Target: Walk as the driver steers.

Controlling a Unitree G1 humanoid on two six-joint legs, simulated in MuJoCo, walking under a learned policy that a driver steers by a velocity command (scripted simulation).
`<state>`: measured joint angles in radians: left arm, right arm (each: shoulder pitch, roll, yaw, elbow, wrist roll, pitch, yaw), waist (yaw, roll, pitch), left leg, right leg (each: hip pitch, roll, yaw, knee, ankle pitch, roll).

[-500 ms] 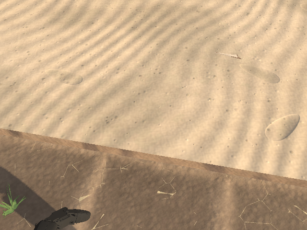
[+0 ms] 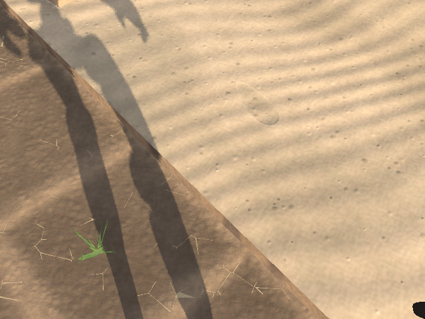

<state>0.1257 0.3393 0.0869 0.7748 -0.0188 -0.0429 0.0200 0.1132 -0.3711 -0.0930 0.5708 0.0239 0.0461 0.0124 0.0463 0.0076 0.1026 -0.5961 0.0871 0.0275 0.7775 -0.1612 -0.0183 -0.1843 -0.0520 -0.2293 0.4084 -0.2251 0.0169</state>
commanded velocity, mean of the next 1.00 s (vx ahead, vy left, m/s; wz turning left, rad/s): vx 0.19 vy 0.00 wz -0.40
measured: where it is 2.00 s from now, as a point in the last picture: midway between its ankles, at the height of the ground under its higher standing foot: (352, 237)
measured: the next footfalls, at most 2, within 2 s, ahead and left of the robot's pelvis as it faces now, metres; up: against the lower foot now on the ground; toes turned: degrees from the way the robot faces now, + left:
left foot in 0.08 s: +0.16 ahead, +0.11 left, +0.00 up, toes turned +7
right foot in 0.48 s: +0.12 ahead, -0.12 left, +0.00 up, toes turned -6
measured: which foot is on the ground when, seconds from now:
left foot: up 0.00-0.06, down 0.08-0.48, up 0.50-0.94, down 0.96-1.00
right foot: down 0.00-0.08, up 0.10-0.46, down 0.48-0.94, up 0.96-1.00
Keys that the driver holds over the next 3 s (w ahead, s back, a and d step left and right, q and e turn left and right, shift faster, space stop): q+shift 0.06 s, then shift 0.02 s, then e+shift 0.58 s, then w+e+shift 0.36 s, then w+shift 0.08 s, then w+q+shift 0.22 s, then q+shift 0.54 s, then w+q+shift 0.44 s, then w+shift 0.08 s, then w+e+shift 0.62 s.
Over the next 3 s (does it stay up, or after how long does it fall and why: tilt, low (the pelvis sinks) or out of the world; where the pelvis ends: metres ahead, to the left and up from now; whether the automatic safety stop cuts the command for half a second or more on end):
stays up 1.32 -0.21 0.02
